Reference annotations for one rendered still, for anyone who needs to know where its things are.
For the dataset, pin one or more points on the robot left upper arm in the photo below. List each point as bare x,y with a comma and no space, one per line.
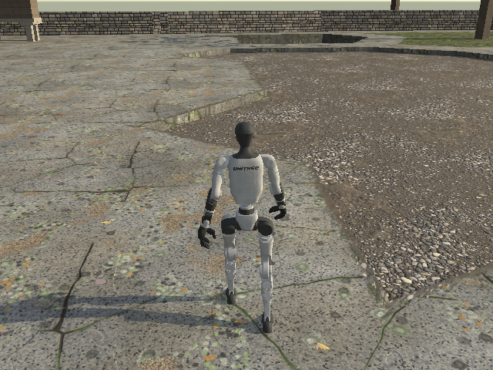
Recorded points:
217,179

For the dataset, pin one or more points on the robot left shin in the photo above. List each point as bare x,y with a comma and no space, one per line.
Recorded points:
230,270

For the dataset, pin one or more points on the robot left hand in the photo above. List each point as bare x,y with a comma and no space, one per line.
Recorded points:
201,235

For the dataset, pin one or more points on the robot right upper arm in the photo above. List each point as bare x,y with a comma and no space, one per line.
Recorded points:
273,174

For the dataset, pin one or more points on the robot right shin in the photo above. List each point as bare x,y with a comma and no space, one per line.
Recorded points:
267,293

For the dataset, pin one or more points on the robot right hand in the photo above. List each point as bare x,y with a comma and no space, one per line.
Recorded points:
282,212

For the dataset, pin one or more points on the left robot forearm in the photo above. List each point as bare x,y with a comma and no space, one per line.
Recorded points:
208,211

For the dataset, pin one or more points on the right robot forearm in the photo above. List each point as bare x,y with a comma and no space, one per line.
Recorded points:
280,199

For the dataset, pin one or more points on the robot shin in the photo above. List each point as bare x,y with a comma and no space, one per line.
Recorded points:
230,270
267,293

